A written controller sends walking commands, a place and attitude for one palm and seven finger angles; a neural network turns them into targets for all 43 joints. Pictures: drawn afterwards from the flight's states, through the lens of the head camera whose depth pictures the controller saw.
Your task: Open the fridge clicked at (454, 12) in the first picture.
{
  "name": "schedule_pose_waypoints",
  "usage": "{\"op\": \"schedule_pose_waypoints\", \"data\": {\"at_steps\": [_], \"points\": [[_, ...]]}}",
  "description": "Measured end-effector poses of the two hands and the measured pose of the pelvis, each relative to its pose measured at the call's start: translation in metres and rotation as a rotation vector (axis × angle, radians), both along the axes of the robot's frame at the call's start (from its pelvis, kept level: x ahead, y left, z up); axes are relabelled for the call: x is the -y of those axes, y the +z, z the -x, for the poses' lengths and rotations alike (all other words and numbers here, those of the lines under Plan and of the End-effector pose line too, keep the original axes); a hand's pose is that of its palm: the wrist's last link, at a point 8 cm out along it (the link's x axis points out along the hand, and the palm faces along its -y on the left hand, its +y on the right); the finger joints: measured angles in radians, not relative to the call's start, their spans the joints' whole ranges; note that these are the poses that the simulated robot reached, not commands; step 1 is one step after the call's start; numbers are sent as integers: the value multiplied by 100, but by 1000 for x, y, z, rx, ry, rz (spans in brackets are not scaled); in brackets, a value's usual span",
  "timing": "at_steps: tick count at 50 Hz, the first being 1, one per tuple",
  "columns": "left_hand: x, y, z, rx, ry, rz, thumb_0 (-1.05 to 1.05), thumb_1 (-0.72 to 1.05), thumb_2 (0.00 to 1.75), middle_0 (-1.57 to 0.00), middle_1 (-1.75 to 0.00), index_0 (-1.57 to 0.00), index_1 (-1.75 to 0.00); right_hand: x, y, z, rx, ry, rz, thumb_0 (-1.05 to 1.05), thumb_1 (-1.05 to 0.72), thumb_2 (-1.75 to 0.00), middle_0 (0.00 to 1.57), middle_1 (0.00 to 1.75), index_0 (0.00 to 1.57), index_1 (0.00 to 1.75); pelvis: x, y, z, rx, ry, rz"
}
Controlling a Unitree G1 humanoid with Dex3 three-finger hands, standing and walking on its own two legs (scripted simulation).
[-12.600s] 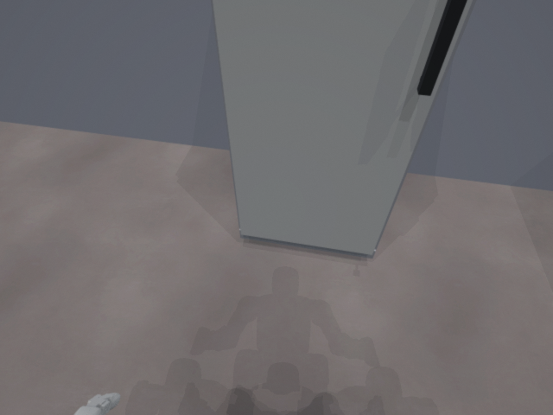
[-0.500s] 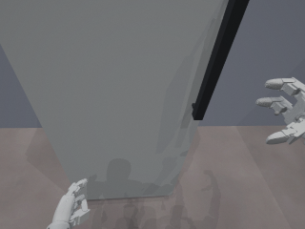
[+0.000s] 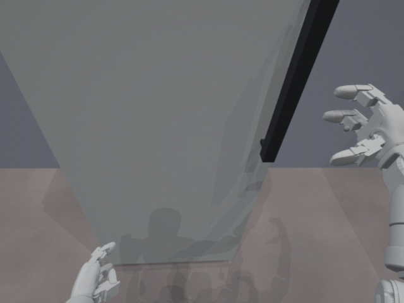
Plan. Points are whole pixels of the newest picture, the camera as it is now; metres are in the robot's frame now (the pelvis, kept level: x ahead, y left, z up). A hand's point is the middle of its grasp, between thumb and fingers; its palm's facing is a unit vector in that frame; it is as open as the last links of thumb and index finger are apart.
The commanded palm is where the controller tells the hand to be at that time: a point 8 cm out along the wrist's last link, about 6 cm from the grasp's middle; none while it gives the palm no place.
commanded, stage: move the hooked fingers beside the handle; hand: right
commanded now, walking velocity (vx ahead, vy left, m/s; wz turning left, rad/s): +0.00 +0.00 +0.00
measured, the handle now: (286, 88) +0.45 -0.13 +0.24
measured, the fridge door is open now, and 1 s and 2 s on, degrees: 0 0 0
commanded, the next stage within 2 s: none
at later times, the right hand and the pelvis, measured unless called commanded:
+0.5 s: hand (324, 119) +0.40 -0.19 +0.22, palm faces -0.04 +1.00 -0.05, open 14.0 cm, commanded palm +0.38 -0.24 +0.23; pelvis +0.00 +0.00 +0.00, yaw +0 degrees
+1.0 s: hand (326, 104) +0.40 -0.18 +0.25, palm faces -0.06 +1.00 -0.04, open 14.0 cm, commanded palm +0.37 -0.24 +0.23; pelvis -0.01 +0.00 +0.00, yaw +1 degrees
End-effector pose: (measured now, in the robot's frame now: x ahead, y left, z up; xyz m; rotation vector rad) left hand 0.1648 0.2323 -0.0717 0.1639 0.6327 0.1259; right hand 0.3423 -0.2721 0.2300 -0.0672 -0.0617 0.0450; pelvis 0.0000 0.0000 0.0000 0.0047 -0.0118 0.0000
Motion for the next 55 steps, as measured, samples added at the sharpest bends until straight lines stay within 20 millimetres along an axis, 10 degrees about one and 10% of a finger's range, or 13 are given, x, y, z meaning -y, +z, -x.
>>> {"op": "schedule_pose_waypoints", "data": {"at_steps": [23,31,41,50,55], "points": [[-17,-10,26,-91,70,-15,1,90,90,-20,-30,-20,-30,-20,-16,-35,-88,-16,-17,-1,50,-30,30,120,30,120,-4,2,0,-19,10,1],[-20,-10,36,-101,85,-21,1,90,90,-20,-30,-20,-30,-29,16,-40,45,24,-42,-1,50,-30,30,120,30,120,-4,2,-1,-11,15,1],[-20,-13,46,-121,95,-9,1,90,90,-20,-30,-20,-30,-27,-21,-32,-80,-1,-30,-1,50,-30,30,120,30,120,-3,2,5,-12,18,3],[-15,-9,40,-88,79,-10,1,90,90,-20,-30,-20,-30,-33,20,-36,36,16,-31,-1,50,-30,30,120,30,120,-2,3,6,-2,12,0],[-15,-12,40,-90,90,13,1,90,90,-20,-30,-20,-30,-32,-7,-40,-112,6,-30,-1,50,-30,30,120,30,120,-1,3,7,-18,19,3]]}}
